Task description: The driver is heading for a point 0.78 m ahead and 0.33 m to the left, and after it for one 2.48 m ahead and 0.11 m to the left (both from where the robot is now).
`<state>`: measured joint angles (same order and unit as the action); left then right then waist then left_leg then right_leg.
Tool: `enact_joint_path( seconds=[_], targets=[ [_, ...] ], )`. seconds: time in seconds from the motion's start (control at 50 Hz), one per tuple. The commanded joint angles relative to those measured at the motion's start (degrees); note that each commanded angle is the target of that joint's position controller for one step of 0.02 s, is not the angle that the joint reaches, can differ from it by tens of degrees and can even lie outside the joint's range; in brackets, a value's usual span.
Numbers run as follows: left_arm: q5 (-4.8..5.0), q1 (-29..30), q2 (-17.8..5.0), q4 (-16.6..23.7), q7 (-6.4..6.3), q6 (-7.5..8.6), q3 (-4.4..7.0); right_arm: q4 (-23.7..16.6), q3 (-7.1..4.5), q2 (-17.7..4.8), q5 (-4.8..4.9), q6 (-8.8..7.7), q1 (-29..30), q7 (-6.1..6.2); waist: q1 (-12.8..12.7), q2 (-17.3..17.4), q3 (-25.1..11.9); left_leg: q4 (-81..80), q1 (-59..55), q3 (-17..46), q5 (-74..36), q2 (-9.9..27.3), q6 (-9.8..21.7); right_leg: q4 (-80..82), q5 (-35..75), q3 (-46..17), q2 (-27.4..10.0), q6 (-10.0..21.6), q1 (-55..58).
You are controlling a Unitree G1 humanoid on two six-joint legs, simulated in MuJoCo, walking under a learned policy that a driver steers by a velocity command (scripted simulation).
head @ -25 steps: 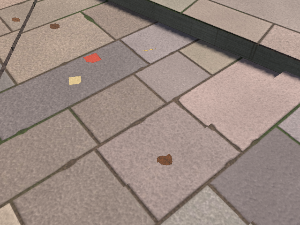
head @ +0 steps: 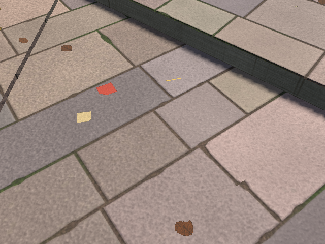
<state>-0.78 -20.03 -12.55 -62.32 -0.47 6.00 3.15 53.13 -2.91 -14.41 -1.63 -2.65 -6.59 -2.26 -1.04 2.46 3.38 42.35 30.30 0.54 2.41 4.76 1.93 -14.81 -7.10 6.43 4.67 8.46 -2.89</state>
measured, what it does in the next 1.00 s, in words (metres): goes down, turning left: left foot 0.04 m lower, then right foot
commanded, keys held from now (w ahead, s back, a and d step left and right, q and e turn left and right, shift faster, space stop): w+q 1.00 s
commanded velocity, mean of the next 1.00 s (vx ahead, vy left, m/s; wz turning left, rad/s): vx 0.50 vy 0.00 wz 0.49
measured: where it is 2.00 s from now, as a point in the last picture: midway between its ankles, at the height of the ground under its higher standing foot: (89, 144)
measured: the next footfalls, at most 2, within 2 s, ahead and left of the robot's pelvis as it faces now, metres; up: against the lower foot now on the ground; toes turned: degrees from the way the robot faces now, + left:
left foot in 0.20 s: +0.26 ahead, +0.11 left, -0.04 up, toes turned +7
right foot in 0.70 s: +0.59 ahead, -0.01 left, -0.04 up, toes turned +24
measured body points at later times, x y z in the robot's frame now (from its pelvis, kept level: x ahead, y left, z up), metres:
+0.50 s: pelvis +0.28 +0.06 -0.04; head +0.31 +0.08 +0.41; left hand +0.40 +0.33 -0.16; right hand +0.30 -0.21 -0.17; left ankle +0.22 +0.11 -0.78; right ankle +0.43 -0.08 -0.72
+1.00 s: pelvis +0.54 +0.08 -0.04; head +0.57 +0.09 +0.41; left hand +0.43 +0.34 -0.16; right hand +0.82 -0.07 -0.15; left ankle +0.56 +0.24 -0.73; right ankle +0.55 -0.02 -0.78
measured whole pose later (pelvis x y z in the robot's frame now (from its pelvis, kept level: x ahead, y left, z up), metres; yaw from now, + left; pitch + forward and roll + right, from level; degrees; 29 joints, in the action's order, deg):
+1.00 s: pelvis +0.54 +0.08 -0.04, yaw +32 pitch +1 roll -2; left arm -1.1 -16.9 -14.5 -52.0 -0.4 6.6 3.7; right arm 45.4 -4.9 -18.0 -1.6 -0.2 -5.9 -4.3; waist -1.6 3.1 3.2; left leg 46.6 33.6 0.5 0.4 2.3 2.2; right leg -16.3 -9.7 9.4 0.8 2.7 -4.6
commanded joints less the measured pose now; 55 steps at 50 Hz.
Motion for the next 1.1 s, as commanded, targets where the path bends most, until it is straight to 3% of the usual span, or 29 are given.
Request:
enact_joint_path(
  seconds=[0.02, 0.08, 0.12, 0.16, 0.18, 0.2, 0.22, 0.24, 0.26, 0.28, 0.32, 0.34, 0.4, 0.5, 0.58, 0.64, 0.68, 0.7, 0.72, 0.74, 0.76, 0.78, 0.8, 0.82, 0.84, 0.92, 0.98, 1.04, 1.1],
  targets=[
    [-0.07, 4.67, -7.18, 3.52, -0.07, 1.78, 1.01, -2.48, 0.38, -1.27, 0.83, -0.52, 0.64, -0.16, 1.99, -6.84, 0.51, -7.96, -7.65, -2.0, -11.78, -1.26, 0.95, 9.14, 4.54, -6.31, -13.88, 2.25, -8.47],
    [-0.78, 3.14, -7.13, 2.55, -0.67, 1.96, 1.01, -3.58, -0.06, -3.74, 0.91, -0.42, 3.35, 0.13, 1.37, -5.89, 2.26, -11.51, -5.5, -1.07, -12.17, -0.36, 2.32, 9.03, 3.34, -4.37, -16.11, 0.87, -2.1],
    [-1.22, 1.97, -7.88, 1.97, -1.43, 1.51, 1.28, -3.93, -0.42, -4.36, 0.3, -0.68, 4.27, -0.05, 0.78, -4.41, 3.79, -13.82, -3.85, -1.24, -8.77, -0.26, 3.05, 5.57, 5.86, -2.16, -16.84, 0.19, 2.87],
    [-1.4, 1.74, -9.05, 2.04, -1.88, 0.75, 1.6, -2.62, -0.98, -4.59, -0.32, -1.05, -0.15, -0.21, 2.36, -3.15, 1.1, -15.04, -7.94, -3.0, -4.06, -1.97, 4.23, -5.29, 15.77, 0.93, -16.51, 0.08, 5.53],
    [-1.26, 3.3, -9.49, 2.89, -1.9, 0.32, 1.79, -0.46, -1.33, -4.55, -0.57, -1.23, -6.36, -0.21, 5.18, -2.22, -1.83, -16.53, -13.86, -4.43, -3.34, -3.74, 5.08, -15.42, 20.25, 2.9, -15.29, 0.14, 3.94],
    [-0.88, 5.08, -9.03, 4.27, -1.64, 0.01, 1.79, 3.22, -1.95, -5.08, -0.95, -1.49, -15.8, -0.06, 8.87, 0.68, -5.19, -19.55, -23.31, -4.21, -4.68, -5.27, 6.5, -31.31, 17.53, 4.5, -11.56, -0.42, -1.65],
    [-0.92, 3.95, -5.38, 6.83, -0.62, 0.32, 1.22, 4.69, -3.27, -10.57, -1.81, -1.72, -18.4, 0.44, 5.59, 13.3, -3.0, -14.54, -34.43, 8.85, -28.89, 4.43, 10.74, -50.84, -16.32, 3.83, -3.05, -2.42, -20.41],
    [-0.15, -2.74, -3.67, 6.85, -0.83, 0.19, 0.39, 3.75, -3.1, -12.39, -1.22, -2.05, -20.06, 0.88, 3.13, 12.85, -8.32, -14.16, -46.28, 23.99, -42.56, 12.79, 17.85, -60.46, -24.02, -4.36, -0.89, -4.95, -34.71],
    [-0.16, -1.22, -5.44, 7.43, -0.84, 0.31, 0.32, 3.33, -3.63, -12.53, 0.45, -1.69, -19.06, 1.6, 4.99, 10.27, -11.1, -19.75, -46.14, 28.97, -24.02, 15.09, 21.23, -61.61, -22.44, -7.73, -3.53, -6.19, -39.94],
    [-0.18, 4.31, -7.39, 9.02, -0.6, 0.5, 0.64, 2.6, -2.76, -8.73, 0.59, -1.41, -15.99, 2.09, 4.15, 3.9, -6.87, -23.22, -40.72, 28.77, -10.62, 12.89, 19.4, -58.81, -17.84, -9.15, -6.75, -6.88, -41.24],
    [-1.83, 8.73, -7.53, 10.48, 0.18, -0.62, 0.84, 1.88, -2.19, -7.16, 0.8, -1.42, -13.19, 2.72, 1.82, -0.19, -4.58, -25.7, -30.91, 25.78, -11.47, 9.91, 16.78, -52.95, -13.11, -9.39, -9.11, -8.52, -36.17],
    [-2.17, 9.61, -7.01, 10.97, 0.54, -1.78, 0.7, 1.74, -2.16, -6.9, 1.4, -1.59, -13.13, 2.92, 1.09, -0.42, -4.47, -26.91, -27.47, 23.36, -12.11, 8.32, 15.67, -49.74, -12.84, -9.31, -9.67, -9.39, -33.11],
    [-1.92, 13.12, -5.56, 12.69, 0.97, -3.47, 0.09, 1.45, -2.72, -8.23, 1.62, -2.04, -14.38, 2.85, 0.96, -0.9, -3.66, -28.64, -23.9, 19.4, -15.29, 4.62, 14.14, -42.82, -8.99, -7.52, -9.35, -10.79, -31.62],
    [-1.11, 23.18, -4.75, 17.39, 1.67, -3.38, -0.78, 1.06, -3.0, -7.5, 1.77, -1.26, -17.97, 2.42, 4.32, 0.45, -2.71, -28.51, -24.68, 16.62, -15.23, 0.64, 11.2, -27.9, 3.93, -6.23, -7.44, -10.58, -31.28],
    [-0.64, 26.0, -6.21, 19.57, 1.74, -2.76, -0.85, 0.29, -3.27, -7.83, 0.93, -0.67, -19.27, 2.55, 5.68, 1.72, -2.43, -25.44, -26.89, 18.6, -15.2, 1.45, 10.15, -23.52, 6.78, -7.06, -6.23, -9.52, -29.14],
    [-0.63, 24.71, -8.72, 20.24, 1.54, -1.78, -0.2, -0.79, -4.01, -9.11, 0.32, -0.71, -17.91, 3.53, 4.52, 2.04, -0.95, -20.87, -30.51, 22.77, -11.43, 2.29, 8.62, -16.42, 6.48, -11.19, -6.94, -8.62, -27.65],
    [-0.55, 17.09, -9.86, 18.31, 1.01, -0.78, 0.37, -2.1, -4.55, -10.3, 0.11, -0.9, -14.64, 3.27, 0.85, 1.45, -2.72, -13.52, -25.81, 23.01, -16.82, 0.62, 7.05, -13.27, 1.74, -10.12, -4.79, -7.24, -15.04],
    [-0.97, 9.22, -10.89, 16.14, 0.63, 0.1, 0.91, -2.46, -4.6, -10.12, 0.52, -1.27, -13.62, 2.62, -3.02, -1.68, -6.22, -3.02, -23.02, 20.6, -17.42, -3.12, 5.9, -9.74, 2.81, -9.87, -4.65, -6.19, -5.21],
    [-2.11, 2.52, -16.47, 15.96, 0.11, 0.4, 2.55, -3.84, -3.67, -5.11, 3.19, -1.32, -20.24, 1.89, -2.67, -14.97, -16.97, 15.63, -8.75, 13.55, -2.87, -10.21, 2.09, -8.19, -6.26, -28.34, -18.48, -0.45, 14.63],
    [-1.07, 2.55, -16.85, 16.25, 0.06, -0.65, 3.32, -4.93, -2.84, -4.91, 2.63, -0.96, -20.91, 2.29, -2.15, -22.52, -22.56, 25.18, 0.95, 8.01, 27.43, -13.17, 2.21, -1.64, -18.35, -45.7, -27.05, 2.82, 19.7],
    [-1.42, 6.3, -12.67, 17.28, 0.2, -1.01, 2.44, -4.34, -3.02, -7.57, 1.33, -0.42, -16.92, 2.68, -0.91, -12.43, -12.56, 28.67, 6.02, 7.6, 24.76, -8.31, 2.41, 0.04, -24.15, -42.72, -26.28, 1.86, 11.73],
    [-1.66, 9.76, -9.31, 18.23, 0.09, -1.17, 1.58, -4.4, -3.18, -7.95, 0.89, -0.19, -13.32, 2.28, -0.62, -5.34, -6.84, 27.18, 5.94, 6.68, 20.72, -5.95, 2.03, 0.57, -18.98, -36.08, -24.42, 1.08, 5.11],
    [-1.79, 10.46, -7.64, 17.81, -0.29, -1.15, 1.1, -5.12, -3.16, -7.18, 0.24, 0.17, -10.89, 1.62, -0.08, -3.87, -3.08, 24.01, 5.47, 6.01, 18.85, -3.88, 1.81, 1.6, -10.94, -29.72, -22.62, 0.43, 0.45],
    [-1.49, 9.78, -7.38, 16.7, -0.53, -0.91, 0.98, -6.18, -3.11, -6.6, -0.62, 0.85, -8.98, 0.9, 0.64, -5.59, -1.44, 21.45, 4.61, 5.29, 18.3, -2.62, 1.38, 2.77, -6.49, -24.89, -20.88, -0.27, -2.52],
    [-1.39, 9.04, -7.69, 16.1, -0.46, -0.58, 1.05, -6.42, -2.83, -5.69, -0.79, 1.59, -8.79, 0.21, 0.99, -7.3, -1.34, 20.99, 3.63, 3.83, 17.47, -2.53, 0.92, 3.68, -3.34, -21.09, -19.53, -0.48, -3.75],
    [-0.3, 7.73, -7.88, 15.23, -0.11, 1.7, 1.44, -9.39, -2.57, -5.67, -0.16, 2.19, -3.2, -1.65, 1.53, -8.32, -2.32, 14.95, 6.71, 2.24, 4.68, -1.47, 0.16, 6.74, 3.76, -11.79, -18.75, 0.41, -1.86],
    [-0.11, 8.73, -8.09, 14.61, 0.06, 1.91, 1.64, -11.1, -1.51, -3.92, 0.23, 1.94, 1.29, -2.73, 1.73, -8.61, -1.38, -0.33, 0.96, -0.7, -7.62, -2.24, 0.01, 6.52, 3.55, -3.85, -16.03, -1.15, -5.13],
    [-0.17, 7.19, -9.98, 13.92, 0.17, 2.11, 2.22, -12.01, -1.01, -4.33, 0.24, 2.04, 4.4, -3.1, 0.88, -7.74, -1.02, -8.48, -4.7, -2.08, -13.45, -2.03, 1.59, 6.85, 3.24, -0.98, -17.85, -2.41, -4.74],
    [-0.19, 4.67, -10.9, 13.18, -0.17, 1.35, 2.48, -12.69, -1.11, -5.54, -0.57, 2.2, 7.02, -2.96, -0.06, -5.94, 1.68, -11.77, -2.09, -2.3, -8.87, -1.17, 3.15, 4.12, 6.09, 0.8, -20.41, -2.69, 1.07]
  ],
)
Over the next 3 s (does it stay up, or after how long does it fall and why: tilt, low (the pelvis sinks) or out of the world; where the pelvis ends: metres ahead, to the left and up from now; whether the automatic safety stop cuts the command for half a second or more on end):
stays up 1.52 0.42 -0.08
